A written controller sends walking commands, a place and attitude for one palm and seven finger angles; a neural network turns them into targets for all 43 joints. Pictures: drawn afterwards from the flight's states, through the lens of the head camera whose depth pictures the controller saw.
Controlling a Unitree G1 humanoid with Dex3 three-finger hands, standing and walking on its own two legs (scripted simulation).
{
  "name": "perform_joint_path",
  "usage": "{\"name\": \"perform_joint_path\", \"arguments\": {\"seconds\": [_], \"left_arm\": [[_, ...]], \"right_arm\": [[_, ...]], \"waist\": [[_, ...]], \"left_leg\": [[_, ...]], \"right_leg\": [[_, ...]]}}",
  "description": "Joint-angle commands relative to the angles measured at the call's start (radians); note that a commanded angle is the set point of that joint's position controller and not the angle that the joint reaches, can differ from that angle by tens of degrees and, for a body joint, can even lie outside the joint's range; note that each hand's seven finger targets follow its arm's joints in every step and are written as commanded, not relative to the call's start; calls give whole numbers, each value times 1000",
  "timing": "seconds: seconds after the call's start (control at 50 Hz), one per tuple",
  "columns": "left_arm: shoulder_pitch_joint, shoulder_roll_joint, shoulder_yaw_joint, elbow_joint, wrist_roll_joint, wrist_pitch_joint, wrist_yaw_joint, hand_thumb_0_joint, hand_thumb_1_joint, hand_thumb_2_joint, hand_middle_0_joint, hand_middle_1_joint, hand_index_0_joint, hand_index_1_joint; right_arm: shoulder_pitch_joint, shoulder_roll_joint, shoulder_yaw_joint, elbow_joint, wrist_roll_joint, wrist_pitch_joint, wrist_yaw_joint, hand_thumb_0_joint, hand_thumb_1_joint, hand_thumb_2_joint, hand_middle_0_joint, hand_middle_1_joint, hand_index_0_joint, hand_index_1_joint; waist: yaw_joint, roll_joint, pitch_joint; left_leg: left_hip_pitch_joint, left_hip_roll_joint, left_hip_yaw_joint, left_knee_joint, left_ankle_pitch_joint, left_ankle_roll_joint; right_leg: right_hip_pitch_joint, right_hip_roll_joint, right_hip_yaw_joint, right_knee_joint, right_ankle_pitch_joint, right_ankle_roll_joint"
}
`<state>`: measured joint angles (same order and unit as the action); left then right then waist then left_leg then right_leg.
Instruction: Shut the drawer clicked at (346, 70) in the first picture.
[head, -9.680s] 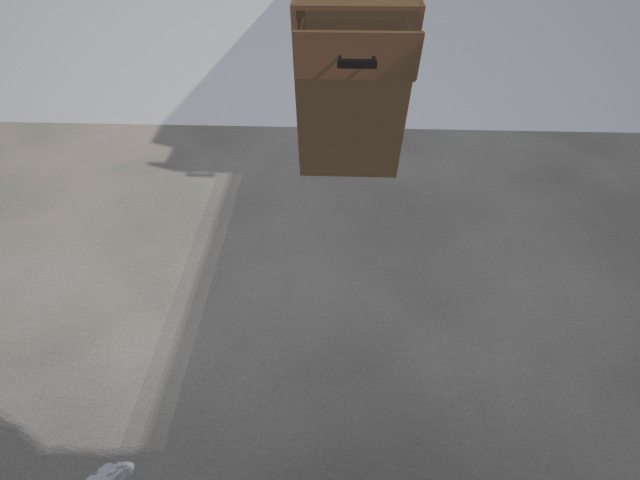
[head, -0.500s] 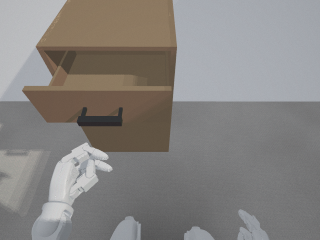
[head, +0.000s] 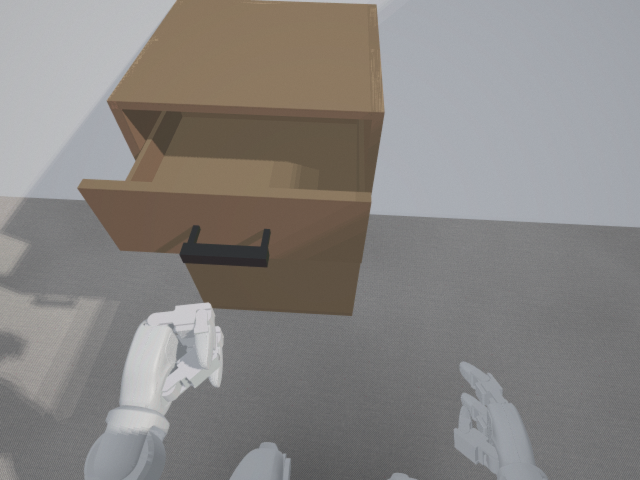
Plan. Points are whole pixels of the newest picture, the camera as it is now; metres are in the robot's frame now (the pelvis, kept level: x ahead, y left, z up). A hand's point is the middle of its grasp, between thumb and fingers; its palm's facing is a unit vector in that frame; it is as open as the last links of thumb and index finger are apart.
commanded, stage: raise the hand and make a fist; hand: left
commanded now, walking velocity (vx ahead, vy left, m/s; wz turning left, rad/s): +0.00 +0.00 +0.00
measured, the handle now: (228, 244) +0.46 +0.18 -0.02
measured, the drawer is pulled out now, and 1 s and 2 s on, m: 0.19 0.19 0.19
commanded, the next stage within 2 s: bring the fist close to the handle in 0.56 s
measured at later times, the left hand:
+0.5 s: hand (218, 339) +0.25 +0.13 +0.08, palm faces -0.02 -1.00 -0.06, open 3.3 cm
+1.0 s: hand (236, 319) +0.29 +0.12 +0.05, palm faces -0.04 -1.00 -0.04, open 3.3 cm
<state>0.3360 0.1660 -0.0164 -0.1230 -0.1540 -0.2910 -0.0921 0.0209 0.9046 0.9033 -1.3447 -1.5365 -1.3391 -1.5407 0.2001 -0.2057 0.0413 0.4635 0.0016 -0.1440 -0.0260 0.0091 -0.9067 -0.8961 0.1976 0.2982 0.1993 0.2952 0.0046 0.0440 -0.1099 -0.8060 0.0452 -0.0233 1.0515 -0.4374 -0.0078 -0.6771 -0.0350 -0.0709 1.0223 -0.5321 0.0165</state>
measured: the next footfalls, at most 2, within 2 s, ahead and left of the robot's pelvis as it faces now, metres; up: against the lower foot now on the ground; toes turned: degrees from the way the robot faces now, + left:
none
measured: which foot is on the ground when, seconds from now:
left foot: down 0.00-1.00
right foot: down 0.00-1.00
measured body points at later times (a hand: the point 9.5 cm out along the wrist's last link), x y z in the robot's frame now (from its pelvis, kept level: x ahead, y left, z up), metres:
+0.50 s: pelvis +0.01 -0.02 +0.01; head +0.05 -0.03 +0.46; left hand +0.25 +0.19 +0.08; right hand +0.16 -0.27 -0.07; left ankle +0.05 +0.12 -0.67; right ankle -0.01 -0.13 -0.67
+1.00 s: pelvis +0.00 -0.02 +0.00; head +0.07 -0.03 +0.44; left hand +0.29 +0.18 +0.05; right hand +0.17 -0.26 -0.10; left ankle +0.05 +0.12 -0.67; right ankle -0.01 -0.13 -0.67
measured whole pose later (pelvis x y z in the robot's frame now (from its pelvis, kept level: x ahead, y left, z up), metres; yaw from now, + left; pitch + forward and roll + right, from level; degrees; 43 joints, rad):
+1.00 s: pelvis +0.00 -0.02 +0.00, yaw -1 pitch +13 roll -1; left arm 0.10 0.17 0.07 0.17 -0.17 -0.36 -0.13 0.02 0.90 0.90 -1.40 -1.60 -1.40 -1.60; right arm 0.22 -0.23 0.01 0.55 0.00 -0.14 -0.02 0.01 -0.91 -0.90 0.20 0.30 0.20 0.30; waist -0.02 0.03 -0.11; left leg -0.85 0.06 -0.02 1.05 -0.44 -0.03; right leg -0.74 -0.02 -0.06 1.06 -0.55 -0.01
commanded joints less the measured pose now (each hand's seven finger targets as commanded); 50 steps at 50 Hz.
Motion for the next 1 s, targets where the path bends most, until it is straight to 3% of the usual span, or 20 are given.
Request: {"name": "perform_joint_path", "arguments": {"seconds": [0.0, 0.06, 0.12, 0.14, 0.18, 0.2, 0.28, 0.3, 0.36, 0.4, 0.54, 0.62, 0.64, 0.7, 0.74, 0.8, 0.84, 0.88, 0.9, 0.98], "left_arm": [[-94, 87, 69, -218, -4, -46, 5, 0, 900, 900, -1400, -1600, -1400, -1600], [-136, 46, 33, -242, -4, -46, 9, 0, 900, 900, -1400, -1600, -1400, -1600], [-117, 65, 49, -218, -2, -40, 16, 0, 900, 900, -1400, -1600, -1400, -1600], [-150, 54, 33, -223, -1, -37, 15, 0, 900, 900, -1400, -1600, -1400, -1600], [-143, 78, 71, -169, -7, -32, 16, 0, 900, 900, -1400, -1600, -1400, -1600], [-110, 94, 91, -162, -10, -33, 12, 0, 900, 900, -1400, -1600, -1400, -1600], [-121, 95, 109, -161, -27, -41, 5, 0, 900, 900, -1400, -1600, -1400, -1600], [-118, 117, 131, -140, -30, -46, 6, 0, 900, 900, -1400, -1600, -1400, -1600], [-129, 101, 123, -165, -39, -76, -4, 0, 900, 900, -1400, -1600, -1400, -1600], [-120, 124, 144, -133, -46, -84, -13, 0, 900, 900, -1400, -1600, -1400, -1600], [-172, 105, 125, -112, -58, -102, -49, 0, 900, 900, -1400, -1600, -1400, -1600], [-121, 116, 141, -114, -59, -100, -47, 0, 900, 900, -1400, -1600, -1400, -1600], [-125, 115, 141, -116, -58, -98, -44, 0, 900, 900, -1400, -1600, -1400, -1600], [-235, 111, 132, -17, -42, -98, -39, 0, 900, 900, -1400, -1600, -1400, -1600], [-282, 84, 112, 7, -37, -112, -41, 0, 900, 900, -1400, -1600, -1400, -1600], [-338, 128, 153, 38, -35, -126, -40, 0, 900, 900, -1400, -1600, -1400, -1600], [-363, 100, 131, 33, -33, -133, -44, 0, 900, 900, -1400, -1600, -1400, -1600], [-381, 109, 147, 43, -34, -140, -41, 0, 900, 900, -1400, -1600, -1400, -1600], [-356, 128, 168, 73, -32, -137, -39, 0, 900, 900, -1400, -1600, -1400, -1600], [-363, 94, 146, 115, -34, -139, -42, 0, 900, 900, -1400, -1600, -1400, -1600]], "right_arm": [[-15, -140, -64, -136, 9, -34, -12, 0, -900, -900, 200, 300, 200, 300], [-13, -131, -61, -137, 11, -33, -9, 0, -900, -900, 200, 300, 200, 300], [-15, -135, -60, -134, 12, -33, -9, 0, -900, -900, 200, 300, 200, 300], [-15, -134, -59, -133, 13, -32, -9, 0, -900, -900, 200, 300, 200, 300], [-12, -139, -62, -122, 13, -32, -12, 0, -900, -900, 200, 300, 200, 300], [-18, -142, -64, -123, 12, -32, -12, 0, -900, -900, 200, 300, 200, 300], [-19, -140, -66, -122, 15, -34, -12, 0, -900, -900, 200, 300, 200, 300], [-15, -144, -67, -113, 14, -34, -14, 0, -900, -900, 200, 300, 200, 300], [-18, -140, -73, -108, 15, -45, -13, 0, -900, -900, 200, 300, 200, 300], [-12, -147, -73, -98, 16, -48, -14, 0, -900, -900, 200, 300, 200, 300], [-13, -149, -77, -82, 21, -64, -16, 0, -900, -900, 200, 300, 200, 300], [-8, -149, -80, -84, 19, -68, -16, 0, -900, -900, 200, 300, 200, 300], [-11, -147, -78, -87, 20, -66, -15, 0, -900, -900, 200, 300, 200, 300], [-12, -153, -74, -61, 17, -60, -17, 0, -900, -900, 200, 300, 200, 300], [-19, -150, -76, -61, 14, -62, -14, 0, -900, -900, 200, 300, 200, 300], [-13, -153, -78, -51, 11, -59, -15, 0, -900, -900, 200, 300, 200, 300], [-12, -148, -79, -56, 8, -56, -11, 0, -900, -900, 200, 300, 200, 300], [-9, -146, -81, -51, 6, -52, -9, 0, -900, -900, 200, 300, 200, 300], [-4, -150, -83, -48, 5, -48, -9, 0, -900, -900, 200, 300, 200, 300], [-4, -148, -84, -49, 5, -31, 1, 0, -900, -900, 200, 300, 200, 300]], "waist": [[-23, -18, -193], [-31, 0, -208], [-23, -18, -189], [-34, -14, -187], [-29, -64, -165], [-15, -68, -171], [-13, -40, -176], [-16, -85, -162], [-12, -34, -191], [-20, -65, -165], [-33, -40, -171], [-21, -50, -200], [-20, -42, -194], [-50, -89, -111], [-45, -61, -151], [-37, -53, -198], [-32, -34, -255], [-28, -25, -295], [-25, -49, -288], [-27, -53, -277]], "left_leg": [[260, -29, -11, -173, 197, 28], [289, -31, -7, -178, 217, 25], [281, -31, -6, -191, 203, 26], [283, -34, -2, -192, 194, 27], [260, -36, 2, -194, 175, 27], [255, -38, 7, -195, 188, 28], [263, -43, 24, -201, 188, 26], [246, -41, 21, -201, 185, 29], [268, -44, 30, -197, 206, 28], [249, -43, 29, -194, 201, 29], [262, -46, 30, -191, 199, 30], [276, -44, 31, -193, 230, 32], [274, -44, 31, -194, 228, 30], [211, -41, 22, -172, 164, 31], [205, -45, 23, -155, 153, 29], [197, -41, 23, -134, 174, 30], [214, -42, 23, -125, 207, 30], [217, -41, 25, -112, 240, 29], [203, -37, 23, -105, 255, 30], [170, -39, 26, -89, 251, 26]], "right_leg": [[20, 56, -14, -156, 263, -35], [31, 53, -13, -161, 286, -34], [47, 53, -10, -176, 275, -35], [45, 51, -8, -184, 272, -32], [54, 52, 0, -199, 261, -29], [72, 51, 3, -201, 271, -30], [90, 44, 16, -219, 282, -26], [94, 47, 18, -225, 274, -24], [107, 42, 28, -223, 305, -24], [105, 44, 30, -232, 301, -22], [87, 42, 37, -233, 304, -18], [110, 41, 35, -227, 344, -18], [106, 42, 32, -225, 342, -18], [24, 45, 34, -219, 260, -15], [10, 41, 39, -198, 242, -18], [11, 43, 44, -176, 258, -22], [23, 40, 40, -154, 305, -23], [28, 40, 37, -133, 344, -24], [28, 44, 39, -127, 361, -25], [5, 41, 36, -107, 373, -23]]}}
